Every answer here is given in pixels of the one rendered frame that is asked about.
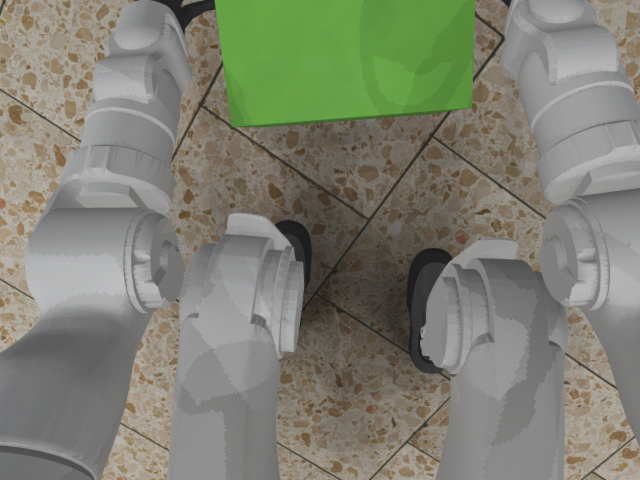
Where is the left robot hand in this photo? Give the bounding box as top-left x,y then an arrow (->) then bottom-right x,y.
135,0 -> 216,35

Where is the robot right forearm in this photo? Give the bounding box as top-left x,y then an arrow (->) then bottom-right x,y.
500,0 -> 640,206

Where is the robot left upper arm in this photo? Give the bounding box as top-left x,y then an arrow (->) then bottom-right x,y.
0,207 -> 185,480

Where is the carton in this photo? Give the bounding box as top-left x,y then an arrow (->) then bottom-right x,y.
215,0 -> 475,127

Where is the left robot foot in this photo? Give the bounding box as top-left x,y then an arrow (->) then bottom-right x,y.
275,220 -> 312,330

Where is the robot left forearm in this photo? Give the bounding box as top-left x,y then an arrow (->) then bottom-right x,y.
25,0 -> 193,301

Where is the right robot foot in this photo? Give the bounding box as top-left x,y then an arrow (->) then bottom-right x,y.
406,248 -> 453,374

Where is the robot foot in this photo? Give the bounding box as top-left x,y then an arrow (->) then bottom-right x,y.
406,248 -> 453,374
275,220 -> 312,330

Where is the robot right upper arm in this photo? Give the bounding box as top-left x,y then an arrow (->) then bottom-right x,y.
538,188 -> 640,446

